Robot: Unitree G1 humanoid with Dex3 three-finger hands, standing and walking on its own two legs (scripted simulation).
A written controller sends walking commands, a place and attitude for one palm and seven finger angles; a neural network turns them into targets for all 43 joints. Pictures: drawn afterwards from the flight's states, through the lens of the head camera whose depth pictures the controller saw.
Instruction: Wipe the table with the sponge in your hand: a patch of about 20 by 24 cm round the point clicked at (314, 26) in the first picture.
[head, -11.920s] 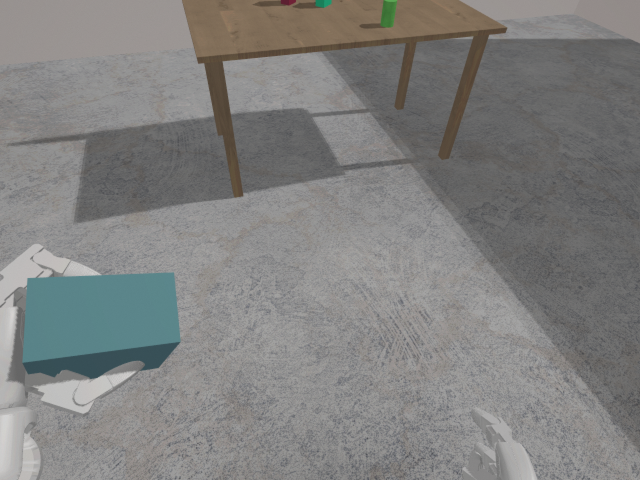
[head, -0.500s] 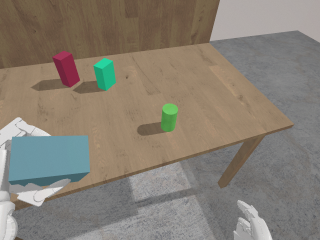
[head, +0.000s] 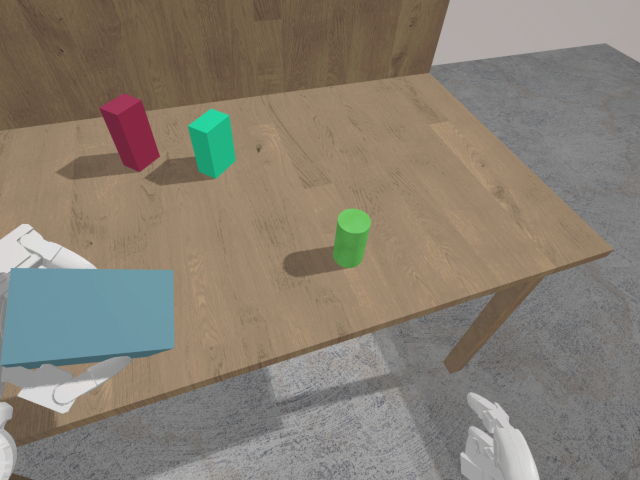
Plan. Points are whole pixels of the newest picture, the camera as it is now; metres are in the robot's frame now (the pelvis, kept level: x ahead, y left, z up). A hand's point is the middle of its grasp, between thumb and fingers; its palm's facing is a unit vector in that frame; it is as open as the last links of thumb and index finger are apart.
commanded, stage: shuffle to correct the standing spot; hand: left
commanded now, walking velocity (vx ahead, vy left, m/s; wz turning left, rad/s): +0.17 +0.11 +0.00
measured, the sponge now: (114, 320) +0.23 +0.21 +0.15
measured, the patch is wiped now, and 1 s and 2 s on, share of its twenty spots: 0.00 0.00 0.00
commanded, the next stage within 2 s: none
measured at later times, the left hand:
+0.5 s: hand (54, 333) +0.20 +0.24 +0.17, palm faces +0.36 -0.84 -0.40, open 10.5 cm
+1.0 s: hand (84, 327) +0.21 +0.22 +0.16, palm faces +0.37 -0.85 -0.38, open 10.5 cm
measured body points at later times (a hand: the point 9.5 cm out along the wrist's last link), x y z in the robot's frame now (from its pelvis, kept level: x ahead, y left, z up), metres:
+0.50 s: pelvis -0.01 +0.00 +0.00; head +0.00 +0.01 +0.45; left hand +0.18 +0.29 +0.19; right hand +0.16 -0.23 -0.08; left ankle -0.01 +0.05 -0.73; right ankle -0.03 -0.15 -0.73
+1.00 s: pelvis +0.00 -0.02 +0.00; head +0.01 +0.00 +0.45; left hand +0.19 +0.27 +0.18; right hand +0.16 -0.26 -0.08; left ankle -0.01 +0.05 -0.73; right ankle -0.03 -0.15 -0.73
